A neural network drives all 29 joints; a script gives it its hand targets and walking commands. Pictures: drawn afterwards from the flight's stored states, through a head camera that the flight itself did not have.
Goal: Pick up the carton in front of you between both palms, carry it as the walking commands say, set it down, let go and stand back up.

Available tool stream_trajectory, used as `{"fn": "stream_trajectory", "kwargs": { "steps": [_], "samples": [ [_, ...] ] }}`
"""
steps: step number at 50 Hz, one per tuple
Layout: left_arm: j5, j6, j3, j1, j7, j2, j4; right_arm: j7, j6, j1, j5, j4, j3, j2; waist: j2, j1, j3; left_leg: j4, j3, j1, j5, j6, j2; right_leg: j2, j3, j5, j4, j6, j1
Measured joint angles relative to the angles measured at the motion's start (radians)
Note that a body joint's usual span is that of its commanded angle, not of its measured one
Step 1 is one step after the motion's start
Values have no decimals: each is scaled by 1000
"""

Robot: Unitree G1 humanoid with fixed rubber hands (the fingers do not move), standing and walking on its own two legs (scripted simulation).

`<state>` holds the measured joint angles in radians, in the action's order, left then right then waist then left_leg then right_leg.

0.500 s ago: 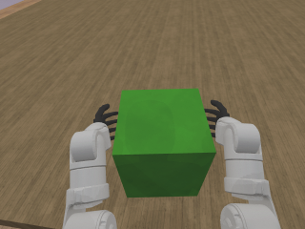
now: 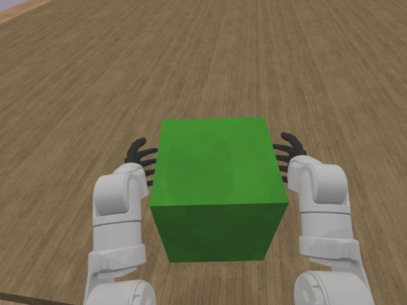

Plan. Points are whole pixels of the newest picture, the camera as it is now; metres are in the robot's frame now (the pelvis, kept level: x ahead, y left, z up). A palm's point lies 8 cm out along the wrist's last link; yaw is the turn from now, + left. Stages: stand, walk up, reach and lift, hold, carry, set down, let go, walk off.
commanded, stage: carry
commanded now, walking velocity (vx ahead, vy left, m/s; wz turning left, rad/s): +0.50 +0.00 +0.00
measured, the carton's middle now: (215, 193) +0.35 +0.00 +0.04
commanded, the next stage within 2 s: none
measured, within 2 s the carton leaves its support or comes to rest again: neither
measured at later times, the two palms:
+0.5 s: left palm (136, 119) +0.45 +0.16 +0.16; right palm (276, 104) +0.48 -0.14 +0.17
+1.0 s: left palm (141, 12) +0.81 +0.18 +0.28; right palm (249, 9) +0.76 -0.11 +0.28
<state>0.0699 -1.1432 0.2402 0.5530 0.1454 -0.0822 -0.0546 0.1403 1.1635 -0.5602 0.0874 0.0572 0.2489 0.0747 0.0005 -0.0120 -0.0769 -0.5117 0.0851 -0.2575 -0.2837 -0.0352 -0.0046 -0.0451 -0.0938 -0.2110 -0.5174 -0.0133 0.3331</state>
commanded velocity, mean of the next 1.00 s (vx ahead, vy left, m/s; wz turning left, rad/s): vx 0.50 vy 0.00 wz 0.00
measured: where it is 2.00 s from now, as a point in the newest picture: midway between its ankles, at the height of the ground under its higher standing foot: (190, 153)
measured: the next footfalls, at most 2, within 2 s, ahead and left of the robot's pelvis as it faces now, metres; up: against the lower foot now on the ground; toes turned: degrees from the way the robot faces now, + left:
left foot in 0.70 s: +0.39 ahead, +0.16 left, +0.16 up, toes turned +5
right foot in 1.14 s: +0.71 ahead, +0.03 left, +0.16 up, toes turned -2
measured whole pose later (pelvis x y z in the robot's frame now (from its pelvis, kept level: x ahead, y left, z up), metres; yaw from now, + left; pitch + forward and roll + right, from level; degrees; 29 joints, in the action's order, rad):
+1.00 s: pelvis +0.42 +0.10 +0.14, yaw -2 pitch +4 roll -2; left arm 0.14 -1.17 0.32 0.64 0.11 -0.13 0.20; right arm 0.21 1.18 -0.68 -0.04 -0.10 0.23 0.04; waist -0.02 0.18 0.07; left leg -0.63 0.11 -0.27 -0.42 -0.09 -0.01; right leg 0.02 -0.07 -0.27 -1.29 -0.10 0.88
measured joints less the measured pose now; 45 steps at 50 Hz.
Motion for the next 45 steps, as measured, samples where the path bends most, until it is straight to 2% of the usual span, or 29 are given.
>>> {"fn": "stream_trajectory", "kwargs": {
  "steps": [5, 9, 14, 16, 18, 19, 21, 25, 29, 30, 31, 33, 35, 36, 37, 38, 39, 40, 41, 43, 45],
  "samples": [
    [-9, -6, -4, 0, 3, 3, 22, 4, 10, -5, -6, -22, -3, -2, 0, -2, -1, -9, 5, 6, -13, -5, 0, -1, 2, -18, -18, -7, 0],
    [-35, -26, -7, 14, 14, 17, 81, 18, 33, -34, -28, -70, -11, -12, -6, 3, -17, -30, 5, 3, -46, -17, 2, 0, 4, -86, -58, -23, 10],
    [-61, -71, 3, 75, 23, 49, 90, 34, 76, -96, -43, -77, -21, -30, 4, 11, -58, -35, 6, 17, -85, -13, -3, -3, 9, -118, -99, -57, 16],
    [-61, -90, 9, 88, 24, 50, 61, 37, 98, -109, -43, -52, -20, -37, -6, 12, -83, -40, 0, 34, -109, -6, 4, 3, 4, -141, -102, -50, -3],
    [-50, -101, 12, 106, 26, 37, 19, 32, 120, -115, -49, -28, -7, -52, -28, 3, -98, -89, -10, 27, -133, -19, 25, 20, -10, -158, -77, -19, -38],
    [-40, -104, 10, 118, 29, 28, -2, 30, 126, -116, -53, -18, 3, -61, -30, -7, -96, -154, -9, 3, -113, -28, 35, 27, -15, -160, -60, -7, -58],
    [-23, -111, 8, 133, 35, 14, -25, 24, 128, -110, -63, -4, 16, -73, -6, -33, -85, -332, -3, -71, -120, -31, 32, 28, -11, -162, -26, -12, -95],
    [-40, -124, 0, 144, 52, 27, 9, 24, 121, -153, -57, -4, 43, -62, 18, -79, -31, -789, 16, -326, -252, -37, 8, 24, 12, -145, 70, -23, -172],
    [-73, -120, -7, 193, 71, 48, 24, 10, 117, -195, -30, -49, 86, -44, 6, -121, 5, -1312, -25, -659, -378, -71, 12, 16, 32, -168, 112, -3, -230],
    [-80, -119, -4, 200, 73, 51, 20, 9, 116, -193, -21, -57, 91, -36, 9, -125, 6, -1377, -37, -727, -420, -77, 18, 5, 37, -178, 129, 8, -252],
    [-86, -119, -1, 204, 74, 54, 17, 7, 117, -190, -12, -65, 94, -28, 14, -122, 8, -1373, -40, -785, -436, -80, 32, -8, 39, -182, 160, 17, -282],
    [-102, -125, 13, 209, 67, 64, 16, 3, 115, -187, 9, -72, 95, -7, 34, -104, 12, -1161, -13, -835, -397, -89, 73, -48, 37, -165, 258, 34, -354],
    [-104, -129, 40, 204, 62, 63, 37, 8, 107, -189, 16, -74, 84, 7, 53, -59, 19, -898, 37, -772, -277, -96, 75, -101, 27, -143, 295, 38, -400],
    [-98, -125, 54, 191, 58, 59, 53, 19, 93, -186, 18, -66, 69, 14, 60, -17, 31, -883, 64, -737, -238, -84, 54, -135, 19, -140, 213, 32, -385],
    [-90, -116, 74, 176, 49, 52, 65, 24, 79, -183, 18, -59, 54, 20, 48, 32, 49, -880, 77, -704, -241, -75, 38, -151, 36, -77, 14, 23, -309],
    [-82, -105, 90, 167, 38, 45, 74, 32, 68, -176, 13, -63, 40, 21, 17, 78, 73, -870, 67, -675, -255, -70, 32, -107, 104, -50, -279, 30, -190],
    [-73, -93, 102, 162, 27, 37, 83, 42, 58, -160, 2, -78, 28, 22, -1, 110, 102, -844, 60, -634, -268, -69, 30, -40, 175, -51, -581, 22, -69],
    [-56, -85, 111, 156, 17, 26, 99, 51, 46, -133, -12, -95, 14, 25, 4, 135, 125, -798, 64, -582, -271, -67, 22, 18, 224, -60, -841, 3, 40],
    [-33, -78, 122, 145, 2, 12, 117, 51, 36, -101, -35, -113, 3, 29, 16, 160, 135, -736, 68, -529, -262, -49, 10, 63, 249, -82, -1039, -20, 137],
    [7, -71, 133, 125, -21, -27, 162, 66, 24, -51, -76, -153, -6, 25, 26, 194, 153, -603, 67, -418, -242, -62, -14, 117, 237, -144, -1239, -56, 297],
    [45, -54, 134, 109, -37, -55, 194, 72, 15, -48, -104, -161, -7, 12, 14, 203, 165, -462, 61, -300, -188, -60, -15, 128, 185, -196, -1262, -71, 431]
  ]
}}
